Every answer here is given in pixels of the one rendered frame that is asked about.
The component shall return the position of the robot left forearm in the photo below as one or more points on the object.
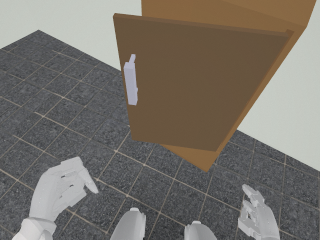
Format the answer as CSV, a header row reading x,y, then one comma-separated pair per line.
x,y
33,228

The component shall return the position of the left robot thigh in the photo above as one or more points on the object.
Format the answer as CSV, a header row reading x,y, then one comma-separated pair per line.
x,y
130,227

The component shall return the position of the robot right hand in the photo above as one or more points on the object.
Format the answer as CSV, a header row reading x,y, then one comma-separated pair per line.
x,y
262,223

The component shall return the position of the robot left hand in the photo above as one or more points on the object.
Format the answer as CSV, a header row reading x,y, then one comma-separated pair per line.
x,y
46,202

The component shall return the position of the cupboard door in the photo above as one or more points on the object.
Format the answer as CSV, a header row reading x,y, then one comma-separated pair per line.
x,y
193,79

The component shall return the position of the robot thigh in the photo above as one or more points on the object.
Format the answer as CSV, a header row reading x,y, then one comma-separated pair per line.
x,y
197,231
130,227

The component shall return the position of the right robot thigh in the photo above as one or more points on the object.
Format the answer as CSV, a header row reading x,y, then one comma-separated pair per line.
x,y
197,231

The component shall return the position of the handle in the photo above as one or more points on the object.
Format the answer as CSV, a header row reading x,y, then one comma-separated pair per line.
x,y
130,80

